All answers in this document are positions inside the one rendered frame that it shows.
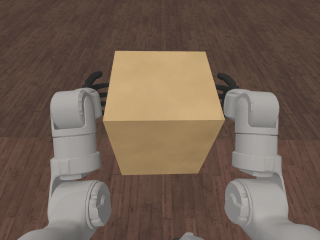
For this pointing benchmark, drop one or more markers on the right robot shin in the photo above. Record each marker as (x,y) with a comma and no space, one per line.
(187,234)

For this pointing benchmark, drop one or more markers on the right robot forearm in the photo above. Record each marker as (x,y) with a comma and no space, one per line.
(256,117)

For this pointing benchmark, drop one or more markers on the left robot forearm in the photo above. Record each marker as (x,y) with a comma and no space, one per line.
(73,124)

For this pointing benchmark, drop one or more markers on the robot right upper arm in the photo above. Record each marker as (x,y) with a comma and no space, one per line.
(260,208)

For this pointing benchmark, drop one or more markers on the left robot hand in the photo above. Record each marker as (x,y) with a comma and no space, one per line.
(90,80)

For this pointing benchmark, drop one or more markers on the carton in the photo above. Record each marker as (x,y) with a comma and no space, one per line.
(162,112)

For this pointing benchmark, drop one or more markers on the right robot hand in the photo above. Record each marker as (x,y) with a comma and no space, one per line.
(225,89)

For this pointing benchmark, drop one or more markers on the robot left upper arm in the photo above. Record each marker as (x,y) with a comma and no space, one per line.
(76,210)

